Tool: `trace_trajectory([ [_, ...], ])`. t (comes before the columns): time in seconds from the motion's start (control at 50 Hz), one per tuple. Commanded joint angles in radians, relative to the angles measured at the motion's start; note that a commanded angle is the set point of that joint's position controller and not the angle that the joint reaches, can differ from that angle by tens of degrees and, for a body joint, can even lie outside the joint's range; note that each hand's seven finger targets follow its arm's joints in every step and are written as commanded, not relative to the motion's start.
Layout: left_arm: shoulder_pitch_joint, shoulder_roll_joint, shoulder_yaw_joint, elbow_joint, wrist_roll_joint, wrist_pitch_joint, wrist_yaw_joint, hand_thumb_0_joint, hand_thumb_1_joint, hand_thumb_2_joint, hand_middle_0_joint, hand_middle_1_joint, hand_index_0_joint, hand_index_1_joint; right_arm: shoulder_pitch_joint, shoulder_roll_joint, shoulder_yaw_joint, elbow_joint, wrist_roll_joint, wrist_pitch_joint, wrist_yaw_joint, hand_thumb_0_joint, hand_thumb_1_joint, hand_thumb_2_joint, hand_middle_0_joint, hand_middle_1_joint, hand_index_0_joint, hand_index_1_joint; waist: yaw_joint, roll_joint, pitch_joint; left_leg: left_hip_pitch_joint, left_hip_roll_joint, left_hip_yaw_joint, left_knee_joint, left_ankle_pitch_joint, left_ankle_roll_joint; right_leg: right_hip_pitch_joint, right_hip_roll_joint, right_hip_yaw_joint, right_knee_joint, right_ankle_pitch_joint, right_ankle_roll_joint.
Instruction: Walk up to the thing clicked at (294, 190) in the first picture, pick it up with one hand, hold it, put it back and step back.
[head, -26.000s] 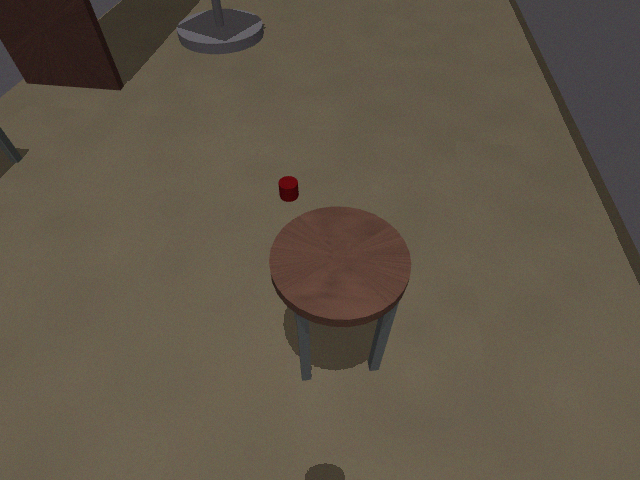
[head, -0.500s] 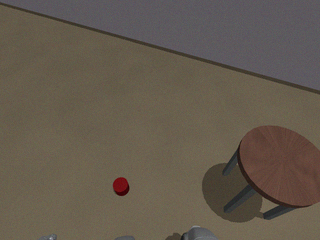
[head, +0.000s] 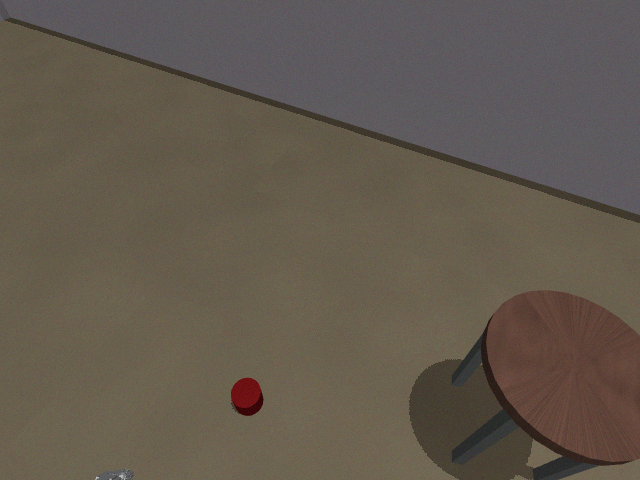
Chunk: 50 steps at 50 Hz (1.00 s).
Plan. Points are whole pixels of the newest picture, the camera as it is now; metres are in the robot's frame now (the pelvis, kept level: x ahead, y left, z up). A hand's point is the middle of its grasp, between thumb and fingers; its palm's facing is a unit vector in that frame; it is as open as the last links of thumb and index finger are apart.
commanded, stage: walk up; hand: left
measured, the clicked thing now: (247, 396) +0.44 +0.24 -0.74
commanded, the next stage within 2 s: none
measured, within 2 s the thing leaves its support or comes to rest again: neither
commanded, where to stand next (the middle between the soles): +0.06 +0.00 m, yaw -1 degrees
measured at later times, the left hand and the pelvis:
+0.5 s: hand out of the picture +0.08 +0.25 -0.15, palm faces +0.03 -0.94 -0.33, open 7.4 cm; pelvis +0.01 +0.00 +0.01, yaw +1 degrees
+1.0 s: hand out of the picture +0.09 +0.26 -0.16, palm faces +0.03 -0.94 -0.35, open 7.4 cm; pelvis -0.01 +0.00 +0.00, yaw +2 degrees
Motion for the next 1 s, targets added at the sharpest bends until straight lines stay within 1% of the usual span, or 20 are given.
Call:
trace_trajectory([
  [0.0, -0.062, 0.201, 0.038, -0.037, 0.0, -0.024, 0.014, 0.0, 0.9, 0.9, -0.2, -0.3, -0.2, -0.3, -0.048, -0.206, -0.046, -0.037, 0.0, -0.011, -0.016, 0.0, -0.9, -0.9, 0.2, 0.3, 0.2, 0.3, -0.005, 0.015, -0.093, -0.062, 0.107, -0.081, -0.117, 0.124, 0.048, 0.126, -0.101, 0.105, -0.09, 0.054, -0.026],
  [0.1, -0.06, 0.201, 0.042, -0.024, 0.001, -0.026, 0.014, 0.0, 0.9, 0.9, -0.2, -0.3, -0.2, -0.3, -0.056, -0.21, -0.047, -0.024, -0.001, -0.007, -0.015, 0.0, -0.9, -0.9, 0.2, 0.3, 0.2, 0.3, -0.006, 0.012, -0.088, -0.045, 0.103, -0.08, -0.132, 0.119, 0.043, 0.125, -0.101, 0.107, -0.121, 0.022, -0.024],
  [0.2, -0.048, 0.202, 0.046, -0.017, 0.005, -0.028, 0.014, 0.0, 0.9, 0.9, -0.2, -0.3, -0.2, -0.3, -0.068, -0.208, -0.045, -0.026, 0.0, -0.008, -0.016, 0.0, -0.9, -0.9, 0.2, 0.3, 0.2, 0.3, -0.004, 0.002, -0.123, -0.021, 0.11, -0.076, -0.132, 0.189, 0.04, 0.159, -0.106, 0.094, -0.112, 0.128, -0.019],
  [0.24, -0.053, 0.203, 0.048, -0.017, 0.004, -0.027, 0.014, 0.0, 0.9, 0.9, -0.2, -0.3, -0.2, -0.3, -0.066, -0.205, -0.045, -0.026, 0.0, -0.007, -0.016, 0.0, -0.9, -0.9, 0.2, 0.3, 0.2, 0.3, -0.005, 0.004, -0.115, -0.017, 0.111, -0.077, -0.137, 0.198, 0.037, 0.158, -0.108, 0.093, -0.111, 0.132, -0.018],
  [0.4, -0.051, 0.199, 0.053, -0.019, 0.007, -0.024, 0.016, 0.0, 0.9, 0.9, -0.2, -0.3, -0.2, -0.3, -0.064, -0.2, -0.048, -0.025, -0.002, -0.003, -0.017, 0.0, -0.9, -0.9, 0.2, 0.3, 0.2, 0.3, -0.006, 0.003, -0.104, -0.033, 0.107, -0.079, -0.152, 0.178, 0.035, 0.174, -0.104, 0.088, -0.119, 0.106, -0.012],
  [0.44, -0.044, 0.196, 0.053, -0.023, 0.008, -0.025, 0.016, 0.0, 0.9, 0.9, -0.2, -0.3, -0.2, -0.3, -0.061, -0.197, -0.048, -0.028, -0.002, -0.003, -0.017, 0.0, -0.9, -0.9, 0.2, 0.3, 0.2, 0.3, -0.002, -0.002, -0.114, -0.017, 0.109, -0.077, -0.15, 0.184, 0.037, 0.173, -0.107, 0.09, -0.119, 0.117, -0.014],
  [0.46, -0.055, 0.195, 0.056, -0.023, 0.009, -0.024, 0.017, 0.0, 0.9, 0.9, -0.2, -0.3, -0.2, -0.3, -0.057, -0.198, -0.05, -0.025, -0.004, -0.004, -0.018, 0.0, -0.9, -0.9, 0.2, 0.3, 0.2, 0.3, -0.008, 0.002, -0.109, -0.035, 0.109, -0.078, -0.156, 0.185, 0.034, 0.181, -0.105, 0.086, -0.114, 0.123, -0.015],
  [0.52, -0.041, 0.191, 0.056, -0.026, 0.006, -0.022, 0.017, 0.0, 0.9, 0.9, -0.2, -0.3, -0.2, -0.3, -0.058, -0.196, -0.048, -0.03, -0.003, -0.005, -0.019, 0.0, -0.9, -0.9, 0.2, 0.3, 0.2, 0.3, 0.0, 0.016, -0.111, -0.025, 0.11, -0.078, -0.156, 0.204, 0.034, 0.18, -0.103, 0.083, -0.11, 0.125, -0.014],
  [0.62, -0.051, 0.192, 0.059, -0.033, 0.01, -0.02, 0.016, 0.0, 0.9, 0.9, -0.2, -0.3, -0.2, -0.3, -0.046, -0.191, -0.049, -0.032, -0.004, -0.004, -0.019, 0.0, -0.9, -0.9, 0.2, 0.3, 0.2, 0.3, -0.006, 0.004, -0.097, -0.039, 0.107, -0.079, -0.16, 0.17, 0.032, 0.177, -0.102, 0.085, -0.113, 0.09, -0.016],
  [0.66, -0.047, 0.191, 0.058, -0.035, 0.008, -0.02, 0.016, 0.0, 0.9, 0.9, -0.2, -0.3, -0.2, -0.3, -0.049, -0.195, -0.049, -0.032, -0.006, -0.004, -0.019, 0.0, -0.9, -0.9, 0.2, 0.3, 0.2, 0.3, -0.002, 0.014, -0.088, -0.048, 0.103, -0.08, -0.163, 0.157, 0.034, 0.172, -0.098, 0.089, -0.117, 0.086, -0.015],
  [0.72, -0.041, 0.19, 0.061, -0.04, 0.01, -0.02, 0.016, 0.0, 0.9, 0.9, -0.2, -0.3, -0.2, -0.3, -0.041, -0.193, -0.05, -0.036, -0.006, -0.005, -0.019, 0.0, -0.9, -0.9, 0.2, 0.3, 0.2, 0.3, -0.002, 0.012, -0.108, -0.038, 0.107, -0.079, -0.157, 0.168, 0.036, 0.185, -0.101, 0.089, -0.114, 0.083, -0.021],
  [0.82, -0.043, 0.194, 0.062, -0.044, 0.012, -0.02, 0.016, 0.0, 0.9, 0.9, -0.2, -0.3, -0.2, -0.3, -0.039, -0.189, -0.048, -0.045, -0.007, -0.003, -0.018, 0.0, -0.9, -0.9, 0.2, 0.3, 0.2, 0.3, -0.004, 0.001, -0.079, -0.046, 0.099, -0.078, -0.149, 0.146, 0.038, 0.155, -0.097, 0.094, -0.126, 0.047, -0.016],
  [0.84, -0.051, 0.253, 0.088, -0.062, -0.004, 0.0, 0.022, 0.0, 0.9, 0.9, -0.2, -0.3, -0.2, -0.3, -0.049, -0.241, -0.067, -0.052, 0.0, 0.016, -0.021, 0.0, -0.9, -0.9, 0.2, 0.3, 0.2, 0.3, -0.006, -0.003, 0.036, -0.134, 0.089, -0.084, -0.052, 0.328, 0.032, 0.091, -0.107, 0.093, -0.044, 0.293, -0.03],
  [0.86, -0.033, 0.251, 0.092, -0.08, -0.005, 0.007, 0.026, 0.0, 0.9, 0.9, -0.2, -0.3, -0.2, -0.3, -0.024, -0.23, -0.07, -0.067, 0.007, 0.022, -0.024, 0.0, -0.9, -0.9, 0.2, 0.3, 0.2, 0.3, -0.013, -0.012, -0.028, -0.118, 0.089, -0.067, -0.013, 0.387, 0.033, 0.132, -0.114, 0.079, -0.012, 0.38, -0.051],
  [0.88, -0.02, 0.248, 0.093, -0.095, -0.006, 0.01, 0.027, 0.0, 0.9, 0.9, -0.2, -0.3, -0.2, -0.3, -0.014, -0.227, -0.072, -0.075, 0.013, 0.026, -0.024, 0.0, -0.9, -0.9, 0.2, 0.3, 0.2, 0.3, -0.009, -0.014, -0.092, -0.096, 0.078, -0.061, 0.03, 0.402, 0.035, 0.146, -0.126, 0.081, 0.01, 0.428, -0.065],
  [0.9, -0.011, 0.254, 0.097, -0.107, -0.005, 0.013, 0.027, 0.0, 0.9, 0.9, -0.2, -0.3, -0.2, -0.3, -0.016, -0.225, -0.078, -0.091, 0.015, 0.031, -0.024, 0.0, -0.9, -0.9, 0.2, 0.3, 0.2, 0.3, -0.008, -0.02, -0.141, -0.076, 0.058, -0.052, 0.091, 0.375, 0.035, 0.143, -0.145, 0.082, 0.016, 0.448, -0.085],
  [0.92, -0.016, 0.266, 0.102, -0.125, -0.002, 0.019, 0.028, 0.0, 0.9, 0.9, -0.2, -0.3, -0.2, -0.3, -0.007, -0.221, -0.083, -0.104, 0.014, 0.038, -0.026, 0.0, -0.9, -0.9, 0.2, 0.3, 0.2, 0.3, -0.011, -0.051, -0.183, -0.069, 0.033, -0.035, 0.162, 0.325, 0.034, 0.137, -0.177, 0.109, 0.011, 0.459, -0.114],
  [0.94, -0.041, 0.275, 0.106, -0.147, 0.002, 0.024, 0.028, 0.0, 0.9, 0.9, -0.2, -0.3, -0.2, -0.3, 0.013, -0.211, -0.088, -0.113, 0.011, 0.045, -0.027, 0.0, -0.9, -0.9, 0.2, 0.3, 0.2, 0.3, -0.015, -0.103, -0.21, -0.072, 0.0, -0.002, 0.256, 0.208, 0.03, 0.115, -0.231, 0.151, -0.006, 0.443, -0.159],
  [0.96, -0.073, 0.282, 0.109, -0.172, 0.009, 0.029, 0.031, 0.0, 0.9, 0.9, -0.2, -0.3, -0.2, -0.3, 0.038, -0.203, -0.093, -0.116, 0.008, 0.056, -0.026, 0.0, -0.9, -0.9, 0.2, 0.3, 0.2, 0.3, -0.02, -0.155, -0.207, -0.093, -0.037, 0.007, 0.372, -0.029, 0.03, 0.074, -0.292, 0.2, -0.023, 0.421, -0.214],
  [0.98, -0.087, 0.279, 0.108, -0.197, 0.022, 0.032, 0.033, 0.0, 0.9, 0.9, -0.2, -0.3, -0.2, -0.3, 0.058, -0.201, -0.099, -0.126, 0.001, 0.069, -0.023, 0.0, -0.9, -0.9, 0.2, 0.3, 0.2, 0.3, -0.018, -0.193, -0.186, -0.123, -0.049, -0.007, 0.506, -0.278, 0.04, 0.01, -0.342, 0.244, -0.046, 0.369, -0.256],
])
